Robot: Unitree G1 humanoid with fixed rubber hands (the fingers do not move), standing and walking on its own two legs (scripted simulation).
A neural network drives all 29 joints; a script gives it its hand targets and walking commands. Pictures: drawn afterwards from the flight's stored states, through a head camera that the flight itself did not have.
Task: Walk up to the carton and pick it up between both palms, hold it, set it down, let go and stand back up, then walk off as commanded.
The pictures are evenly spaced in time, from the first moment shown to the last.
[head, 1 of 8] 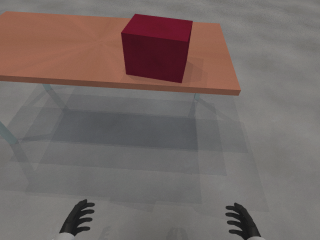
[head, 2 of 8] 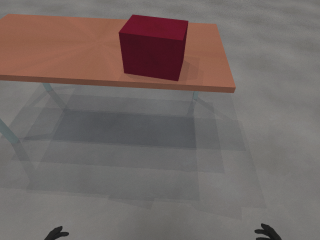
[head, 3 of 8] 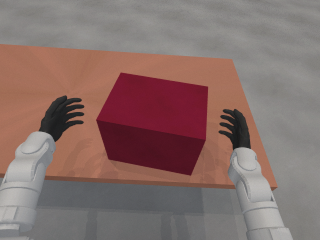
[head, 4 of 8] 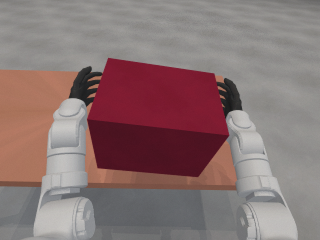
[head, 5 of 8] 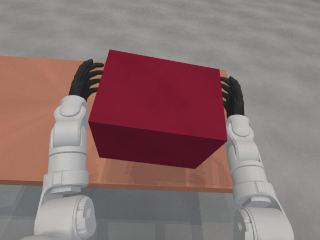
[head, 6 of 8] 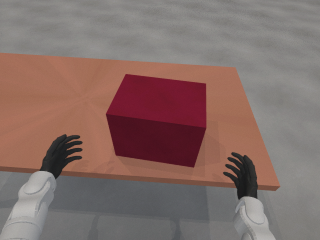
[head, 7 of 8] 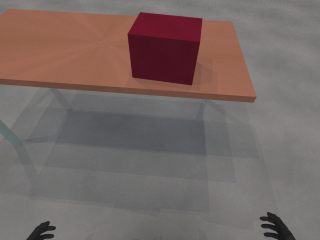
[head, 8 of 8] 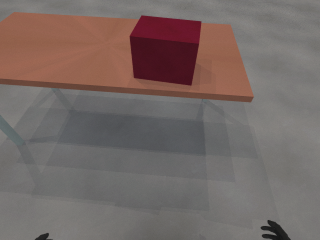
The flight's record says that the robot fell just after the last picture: no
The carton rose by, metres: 0.18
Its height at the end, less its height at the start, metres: +0.00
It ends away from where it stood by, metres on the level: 0.02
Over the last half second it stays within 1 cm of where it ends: yes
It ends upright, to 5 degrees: yes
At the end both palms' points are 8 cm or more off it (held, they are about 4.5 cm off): yes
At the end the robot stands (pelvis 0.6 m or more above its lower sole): yes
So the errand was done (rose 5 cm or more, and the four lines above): yes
